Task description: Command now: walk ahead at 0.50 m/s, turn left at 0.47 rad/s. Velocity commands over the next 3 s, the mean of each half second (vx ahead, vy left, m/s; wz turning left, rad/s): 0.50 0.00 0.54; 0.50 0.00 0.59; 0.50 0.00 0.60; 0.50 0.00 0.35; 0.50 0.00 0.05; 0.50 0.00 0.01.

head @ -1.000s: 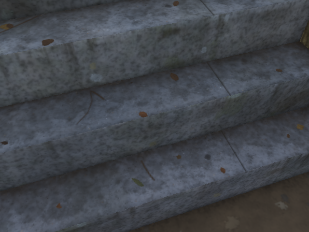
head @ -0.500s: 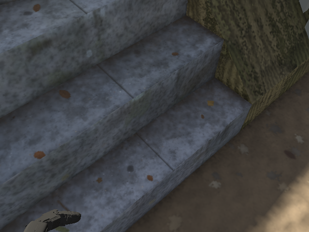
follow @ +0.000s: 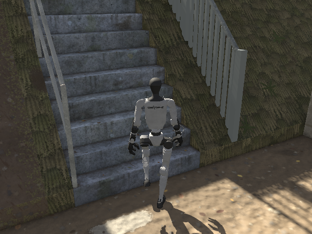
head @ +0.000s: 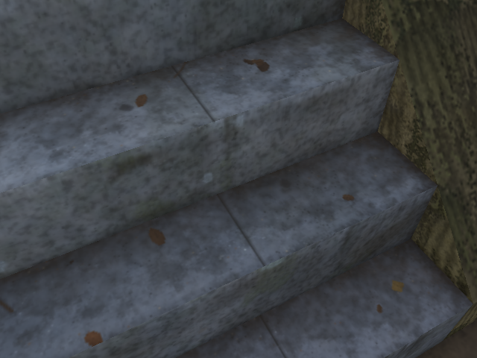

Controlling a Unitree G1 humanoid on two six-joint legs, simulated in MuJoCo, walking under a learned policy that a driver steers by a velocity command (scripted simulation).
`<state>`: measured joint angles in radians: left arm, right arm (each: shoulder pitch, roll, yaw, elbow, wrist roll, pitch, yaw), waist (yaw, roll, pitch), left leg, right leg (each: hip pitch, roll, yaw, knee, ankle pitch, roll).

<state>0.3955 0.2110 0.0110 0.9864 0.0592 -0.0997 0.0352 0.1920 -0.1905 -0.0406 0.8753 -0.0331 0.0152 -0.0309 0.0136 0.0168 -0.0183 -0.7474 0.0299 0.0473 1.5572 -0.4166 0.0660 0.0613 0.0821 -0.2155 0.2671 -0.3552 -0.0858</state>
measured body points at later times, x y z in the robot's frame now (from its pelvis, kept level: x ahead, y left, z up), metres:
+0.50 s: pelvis +0.24 +0.05 +0.19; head +0.29 +0.08 +0.63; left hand +0.44 +0.31 +0.13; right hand +0.34 -0.17 +0.04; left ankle +0.28 +0.14 -0.51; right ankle +0.31 -0.09 -0.29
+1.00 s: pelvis +0.53 -0.02 +0.35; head +0.53 -0.03 +0.80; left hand +0.46 +0.23 +0.21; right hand +0.77 -0.18 +0.23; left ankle +0.40 +0.07 -0.11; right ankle +0.62 -0.07 -0.29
